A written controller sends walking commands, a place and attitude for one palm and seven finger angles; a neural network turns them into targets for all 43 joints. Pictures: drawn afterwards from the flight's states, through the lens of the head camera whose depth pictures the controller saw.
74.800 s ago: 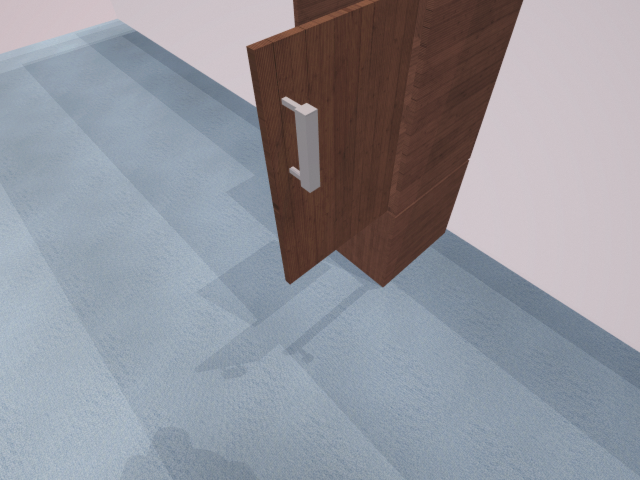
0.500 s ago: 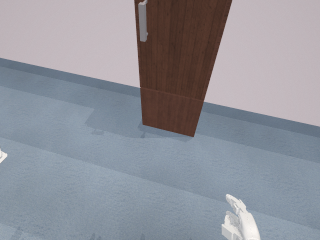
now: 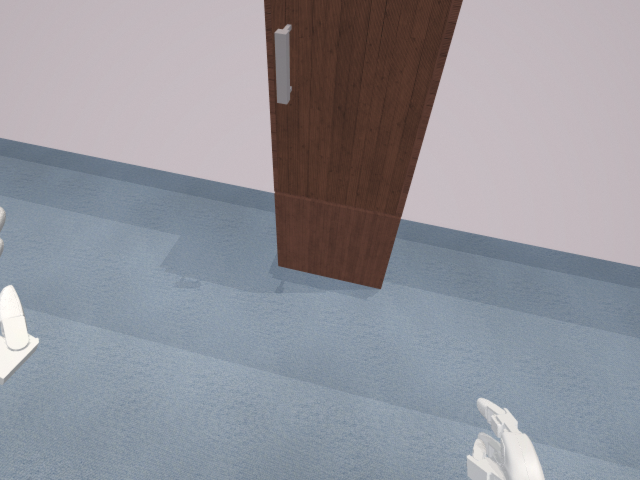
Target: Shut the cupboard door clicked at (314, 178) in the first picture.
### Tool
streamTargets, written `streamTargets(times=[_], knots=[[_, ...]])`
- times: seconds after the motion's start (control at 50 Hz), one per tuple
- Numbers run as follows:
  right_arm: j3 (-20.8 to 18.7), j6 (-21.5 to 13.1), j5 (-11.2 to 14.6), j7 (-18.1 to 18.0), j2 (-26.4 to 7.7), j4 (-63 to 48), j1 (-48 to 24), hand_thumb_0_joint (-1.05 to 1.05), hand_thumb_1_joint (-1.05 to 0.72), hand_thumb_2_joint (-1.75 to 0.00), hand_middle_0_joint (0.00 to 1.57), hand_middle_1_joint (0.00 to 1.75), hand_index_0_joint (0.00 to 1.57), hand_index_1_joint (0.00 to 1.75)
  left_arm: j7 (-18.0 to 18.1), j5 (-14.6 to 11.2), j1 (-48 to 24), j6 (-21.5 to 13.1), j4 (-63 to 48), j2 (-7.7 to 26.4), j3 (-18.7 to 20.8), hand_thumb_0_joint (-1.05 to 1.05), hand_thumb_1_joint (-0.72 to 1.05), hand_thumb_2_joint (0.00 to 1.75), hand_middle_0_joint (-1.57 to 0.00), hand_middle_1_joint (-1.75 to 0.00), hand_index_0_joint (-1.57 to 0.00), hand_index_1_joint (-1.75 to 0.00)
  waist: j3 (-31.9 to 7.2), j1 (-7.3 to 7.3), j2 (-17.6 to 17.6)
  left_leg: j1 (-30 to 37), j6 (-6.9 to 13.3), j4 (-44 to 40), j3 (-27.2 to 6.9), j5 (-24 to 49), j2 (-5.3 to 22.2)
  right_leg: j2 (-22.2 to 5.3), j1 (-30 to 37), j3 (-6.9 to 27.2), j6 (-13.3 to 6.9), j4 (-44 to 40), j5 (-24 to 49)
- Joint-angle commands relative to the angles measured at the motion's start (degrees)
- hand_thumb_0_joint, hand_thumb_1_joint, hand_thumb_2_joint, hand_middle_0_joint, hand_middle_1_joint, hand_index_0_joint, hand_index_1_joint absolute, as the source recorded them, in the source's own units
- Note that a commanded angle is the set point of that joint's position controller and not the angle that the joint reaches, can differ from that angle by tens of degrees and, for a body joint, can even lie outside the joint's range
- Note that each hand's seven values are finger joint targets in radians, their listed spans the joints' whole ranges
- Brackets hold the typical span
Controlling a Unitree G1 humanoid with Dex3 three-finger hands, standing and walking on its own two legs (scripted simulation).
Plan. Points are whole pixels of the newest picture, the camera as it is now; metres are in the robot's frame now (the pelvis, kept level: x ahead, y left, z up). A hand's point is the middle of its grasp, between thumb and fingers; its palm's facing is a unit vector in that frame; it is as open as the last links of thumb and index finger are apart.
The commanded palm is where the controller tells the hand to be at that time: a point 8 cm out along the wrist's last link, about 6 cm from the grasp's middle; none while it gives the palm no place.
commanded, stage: stop stepping back and stand still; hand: left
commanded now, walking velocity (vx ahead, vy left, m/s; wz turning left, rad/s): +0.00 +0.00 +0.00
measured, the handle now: (285, 64) +0.96 +0.11 +0.08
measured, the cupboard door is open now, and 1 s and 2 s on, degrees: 0 0 0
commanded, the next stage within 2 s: let the arm hang, fingers relaxed in 0.48 s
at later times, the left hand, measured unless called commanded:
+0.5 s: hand (0, 373) +0.18 +0.28 +0.15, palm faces +0.44 -0.78 -0.44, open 7.5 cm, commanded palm +0.12 +0.31 +0.18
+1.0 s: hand out of the picture -0.02 +0.19 -0.18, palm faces +0.01 -0.98 -0.18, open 7.2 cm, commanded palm none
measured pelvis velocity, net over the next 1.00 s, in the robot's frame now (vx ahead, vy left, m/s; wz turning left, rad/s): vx -0.03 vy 0.00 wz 0.03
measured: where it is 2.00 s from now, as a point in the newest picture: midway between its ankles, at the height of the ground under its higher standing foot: outside the picture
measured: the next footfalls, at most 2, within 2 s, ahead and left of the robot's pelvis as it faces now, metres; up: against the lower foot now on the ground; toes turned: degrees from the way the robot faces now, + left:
none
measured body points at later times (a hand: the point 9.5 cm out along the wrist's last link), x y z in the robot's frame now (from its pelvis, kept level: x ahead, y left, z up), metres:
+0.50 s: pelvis -0.02 +0.01 +0.00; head -0.01 +0.02 +0.45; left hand +0.15 +0.32 +0.18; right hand +0.14 -0.21 -0.09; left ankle +0.03 +0.11 -0.74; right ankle -0.02 -0.12 -0.74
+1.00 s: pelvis -0.03 +0.00 +0.00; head -0.01 +0.02 +0.45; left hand -0.02 +0.24 -0.16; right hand +0.00 -0.27 -0.13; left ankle +0.03 +0.11 -0.74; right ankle -0.02 -0.12 -0.74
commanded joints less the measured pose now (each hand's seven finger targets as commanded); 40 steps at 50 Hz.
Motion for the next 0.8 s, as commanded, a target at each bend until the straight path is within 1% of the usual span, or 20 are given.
streamTargets(times=[0.0, 0.08, 0.1, 0.16, 0.18, 0.26, 0.28, 0.3, 0.36, 0.46, 0.54, 0.56, 0.58, 0.6, 0.62, 0.68, 0.7, 0.72, 0.74, 0.78], knots=[[-1.89, -2.59, 0.22, -0.74, -6.65, -7.38, -3.49, 0.00, -0.90, -0.90, 0.20, 0.30, 0.20, 0.30, 0.78, -0.54, -0.22, -2.48, -8.81, 7.02, 6.09, 0.00, 0.90, 0.90, -0.20, -0.30, -0.20, -0.30, -5.63, 1.56, 4.50, 1.11, 0.33, -6.49, -4.59, 9.13, 3.96, -2.54, 2.97, 2.53, -0.12, -1.95, 13.23], [-1.83, -3.78, -0.09, -1.28, -7.03, -7.05, -4.12, 0.00, -0.90, -0.90, 0.20, 0.30, 0.20, 0.30, 1.00, 0.10, -5.60, -2.60, -12.11, 8.14, 5.38, 0.00, 0.90, 0.90, -0.20, -0.30, -0.20, -0.30, -6.16, 1.82, 5.53, 2.38, 0.64, -7.43, -4.62, 5.51, 3.65, -2.45, 2.27, 2.61, 0.11, -2.26, 11.08], [-1.55, -4.02, -0.18, -1.34, -6.56, -6.83, -4.10, 0.00, -0.90, -0.90, 0.20, 0.30, 0.20, 0.30, 1.08, 0.21, -5.67, -2.62, -11.88, 7.32, 4.53, 0.00, 0.90, 0.90, -0.20, -0.30, -0.20, -0.30, -6.15, 1.81, 5.10, 2.25, 0.75, -7.91, -4.87, 4.28, 3.65, -2.44, 2.37, 2.42, 0.19, -2.38, 10.24], [-1.46, -4.44, -0.27, -1.30, -6.56, -6.53, -4.13, 0.00, -0.90, -0.90, 0.20, 0.30, 0.20, 0.30, 1.32, 0.75, -7.98, -2.61, -11.76, 6.69, 3.65, 0.00, 0.90, 0.90, -0.20, -0.30, -0.20, -0.30, -4.06, 1.78, 5.75, 1.45, 0.67, -9.45, -4.87, -2.70, 3.23, -2.17, 0.89, 2.59, 0.03, -3.83, 5.45], [-1.47, -4.59, -0.50, -1.38, -6.84, -6.37, -4.24, 0.00, -0.90, -0.90, 0.20, 0.30, 0.20, 0.30, 1.43, 0.89, -8.76, -2.66, -12.02, 7.82, 4.64, 0.00, 0.90, 0.90, -0.20, -0.30, -0.20, -0.30, -3.62, 1.85, 6.51, 0.64, 0.58, -10.40, -5.39, -5.55, 3.24, -2.22, 0.70, 2.42, -0.04, -4.23, 3.12], [-1.23, -4.47, -0.43, -1.03, -6.07, -5.99, -4.01, 0.00, -0.90, -0.90, 0.20, 0.30, 0.20, 0.30, 1.37, 1.13, -7.55, -2.62, -8.42, 6.02, 4.03, 0.00, 0.90, 0.90, -0.20, -0.30, -0.20, -0.30, -1.13, 1.75, 5.08, -1.84, 0.61, -11.86, -6.06, -11.80, 3.08, -1.84, 0.05, 2.34, -0.19, -5.85, -0.72], [-1.38, -4.54, -0.60, -0.99, -6.34, -5.99, -3.89, 0.00, -0.90, -0.90, 0.20, 0.30, 0.20, 0.30, 1.36, 1.13, -7.04, -2.55, -7.88, 7.04, 5.21, 0.00, 0.90, 0.90, -0.20, -0.30, -0.20, -0.30, -1.54, 1.91, 4.59, -1.88, 0.44, -12.10, -6.28, -12.10, 3.00, -1.90, 0.38, 2.19, -0.27, -6.10, -1.44], [-1.24, -4.46, -0.43, -0.87, -5.87, -6.05, -4.03, 0.00, -0.90, -0.90, 0.20, 0.30, 0.20, 0.30, 1.19, 1.15, -6.97, -2.61, -7.66, 5.70, 3.95, 0.00, 0.90, 0.90, -0.20, -0.30, -0.20, -0.30, -0.93, 1.71, 4.31, -1.80, 0.44, -11.85, -5.94, -12.02, 2.95, -1.91, -0.25, 2.31, -0.26, -6.36, -1.59], [-1.21, -4.39, -0.45, -0.78, -5.98, -6.20, -4.02, 0.00, -0.90, -0.90, 0.20, 0.30, 0.20, 0.30, 1.08, 1.02, -5.90, -2.55, -7.22, 5.73, 4.16, 0.00, 0.90, 0.90, -0.20, -0.30, -0.20, -0.30, -1.61, 1.81, 5.05, -1.85, 0.46, -12.26, -6.05, -11.95, 3.15, -1.65, 0.10, 2.15, -0.21, -6.13, -0.72], [-1.38, -4.61, -0.39, -0.71, -6.13, -6.19, -3.93, 0.00, -0.90, -0.90, 0.20, 0.30, 0.20, 0.30, 1.03, 0.90, -5.35, -2.49, -8.72, 5.86, 4.21, 0.00, 0.90, 0.90, -0.20, -0.30, -0.20, -0.30, -3.79, 1.92, 3.65, 0.04, 0.35, -10.00, -4.95, -5.71, 2.58, -2.02, 0.99, 2.60, -0.28, -5.80, 3.69], [-1.42, -4.70, -0.37, -0.92, -6.22, -6.20, -4.04, 0.00, -0.90, -0.90, 0.20, 0.30, 0.20, 0.30, 1.15, 0.90, -5.71, -2.65, -10.08, 6.29, 4.35, 0.00, 0.90, 0.90, -0.20, -0.30, -0.20, -0.30, -4.93, 1.99, 5.07, 1.03, 0.33, -9.57, -4.90, -2.56, 2.57, -2.01, 1.70, 2.35, -0.20, -4.90, 5.75], [-3.97, -8.36, -1.11, 4.35, -17.66, 7.05, -7.25, 0.00, -0.90, -0.90, 0.20, 0.30, 0.20, 0.30, -7.13, 4.91, -7.01, 4.92, 35.46, -3.01, -19.34, 0.00, 0.90, 0.90, -0.20, -0.30, -0.20, -0.30, 0.24, 0.06, 5.47, -3.21, 0.81, 0.02, -6.03, 14.21, 3.96, -6.20, -5.16, -0.18, -1.28, 3.33, 14.56], [-4.54, -5.17, -1.20, 4.30, -14.81, 8.28, -1.72, 0.00, -0.90, -0.90, 0.20, 0.30, 0.20, 0.30, -8.21, 4.64, -7.89, 9.35, 37.17, -4.17, -18.13, 0.00, 0.90, 0.90, -0.20, -0.30, -0.20, -0.30, -4.77, 0.17, 4.91, 2.87, -0.15, -0.09, -4.02, 19.53, 4.06, -5.97, -5.83, 3.40, -1.42, 1.00, 14.09], [-4.22, -3.85, -1.06, 4.11, -14.77, 6.73, -0.74, 0.00, -0.90, -0.90, 0.20, 0.30, 0.20, 0.30, -8.43, 4.27, -8.35, 10.62, 36.00, -3.63, -18.28, 0.00, 0.90, 0.90, -0.20, -0.30, -0.20, -0.30, -4.65, 0.22, 5.74, 3.72, 0.25, 0.17, -4.01, 19.29, 4.52, -5.41, -6.34, 2.21, -1.33, 1.61, 11.02], [-3.82, -3.15, -1.37, 4.12, -14.61, 7.19, -1.01, 0.00, -0.90, -0.90, 0.20, 0.30, 0.20, 0.30, -8.63, 4.28, -9.80, 10.37, 37.98, -3.75, -18.55, 0.00, 0.90, 0.90, -0.20, -0.30, -0.20, -0.30, -5.78, 0.77, 4.20, 1.81, 1.42, -0.20, -5.28, 17.73, 5.29, -4.65, -5.96, 1.23, -1.50, 3.48, 7.74], [-3.02, -1.26, -1.99, 4.12, -15.71, 8.01, -2.70, 0.00, -0.90, -0.90, 0.20, 0.30, 0.20, 0.30, -8.94, 4.80, -13.64, 9.66, 47.57, -0.97, -19.39, 0.00, 0.90, 0.90, -0.20, -0.30, -0.20, -0.30, -5.19, 1.52, -6.44, 0.51, 2.36, -1.31, -7.77, 15.99, 4.93, -4.67, -3.36, 2.80, -2.34, 3.22, 7.90], [-2.86, -0.86, -2.15, 4.07, -15.58, 8.60, -2.68, 0.00, -0.90, -0.90, 0.20, 0.30, 0.20, 0.30, -8.92, 4.79, -14.66, 9.56, 50.82, -0.52, -19.56, 0.00, 0.90, 0.90, -0.20, -0.30, -0.20, -0.30, -5.75, 1.46, -9.40, 1.33, 2.42, -0.77, -7.68, 15.57, 4.14, -5.80, -2.99, 3.92, -2.79, 2.69, 9.69], [-2.77, -0.26, -2.26, 4.09, -15.56, 9.36, -2.44, 0.00, -0.90, -0.90, 0.20, 0.30, 0.20, 0.30, -8.85, 4.78, -16.22, 9.65, 54.25, -0.02, -19.86, 0.00, 0.90, 0.90, -0.20, -0.30, -0.20, -0.30, -5.36, 1.11, -10.62, 2.28, 2.16, -0.65, -7.39, 14.34, 3.42, -6.61, -3.80, 4.86, -3.25, 2.29, 9.46], [-2.48, 0.44, -2.37, 4.08, -14.80, 10.35, -2.37, 0.00, -0.90, -0.90, 0.20, 0.30, 0.20, 0.30, -8.70, 4.71, -17.15, 9.91, 57.56, -0.41, -20.40, 0.00, 0.90, 0.90, -0.20, -0.30, -0.20, -0.30, -4.73, 0.97, -10.77, 3.22, 1.96, -1.00, -7.11, 11.85, 2.96, -7.12, -4.92, 5.54, -3.38, 1.31, 7.31], [-1.76, 1.61, -2.63, 4.14, -13.76, 11.96, -2.01, 0.00, -0.90, -0.90, 0.20, 0.30, 0.20, 0.30, -8.32, 4.45, -18.41, 10.57, 63.26, -1.03, -21.63, 0.00, 0.90, 0.90, -0.20, -0.30, -0.20, -0.30, -3.10, 0.84, -5.28, 3.38, 1.58, -3.21, -7.34, 8.16, 2.73, -6.76, -5.45, 5.72, -2.92, 0.02, 1.73]])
